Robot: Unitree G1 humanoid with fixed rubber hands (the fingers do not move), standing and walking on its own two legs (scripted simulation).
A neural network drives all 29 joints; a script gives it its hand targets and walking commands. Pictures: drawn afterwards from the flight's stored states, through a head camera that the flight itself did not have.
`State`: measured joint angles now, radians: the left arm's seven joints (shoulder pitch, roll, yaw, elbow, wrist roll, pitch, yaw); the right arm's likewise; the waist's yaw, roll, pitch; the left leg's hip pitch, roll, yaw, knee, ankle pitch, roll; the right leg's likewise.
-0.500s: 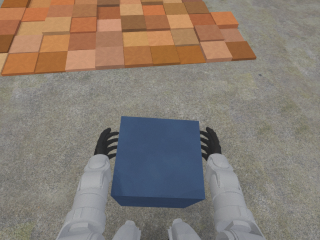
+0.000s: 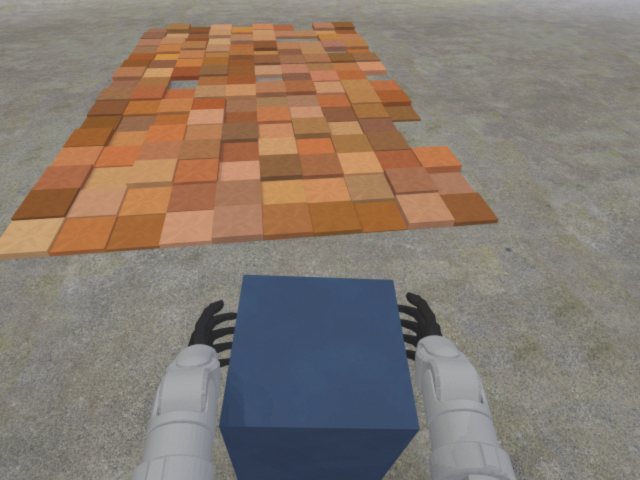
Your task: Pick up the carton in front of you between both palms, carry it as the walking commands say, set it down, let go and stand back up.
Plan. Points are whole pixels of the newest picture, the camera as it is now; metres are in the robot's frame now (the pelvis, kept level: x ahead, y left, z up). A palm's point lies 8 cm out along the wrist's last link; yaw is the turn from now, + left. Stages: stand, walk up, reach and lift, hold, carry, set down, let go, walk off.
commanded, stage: reach and lift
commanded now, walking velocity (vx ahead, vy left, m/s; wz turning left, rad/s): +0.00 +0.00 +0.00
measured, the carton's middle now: (313, 384) +0.28 +0.00 -0.05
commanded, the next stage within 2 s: hold in 0.92 s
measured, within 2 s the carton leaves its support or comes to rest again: neither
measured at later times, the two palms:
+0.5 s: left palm (201, 349) +0.29 +0.15 +0.03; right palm (428, 341) +0.29 -0.15 +0.03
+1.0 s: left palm (200, 344) +0.29 +0.15 +0.04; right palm (431, 335) +0.29 -0.15 +0.05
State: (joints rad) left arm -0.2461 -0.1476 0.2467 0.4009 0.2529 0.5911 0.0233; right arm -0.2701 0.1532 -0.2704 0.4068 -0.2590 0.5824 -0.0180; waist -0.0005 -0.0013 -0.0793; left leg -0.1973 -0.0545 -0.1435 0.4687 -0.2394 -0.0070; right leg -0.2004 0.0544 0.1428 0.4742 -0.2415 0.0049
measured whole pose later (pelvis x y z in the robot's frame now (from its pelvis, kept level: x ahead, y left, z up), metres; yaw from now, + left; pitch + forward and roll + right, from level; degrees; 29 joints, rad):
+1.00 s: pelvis +0.00 +0.00 +0.01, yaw +0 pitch -5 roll +0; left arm -0.23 -0.14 0.19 0.25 0.25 0.72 0.02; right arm -0.25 0.15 -0.22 0.26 -0.26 0.70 -0.01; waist 0.00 0.00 -0.02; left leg -0.08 -0.04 -0.13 0.38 -0.21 0.00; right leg -0.08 0.04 0.14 0.38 -0.20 0.00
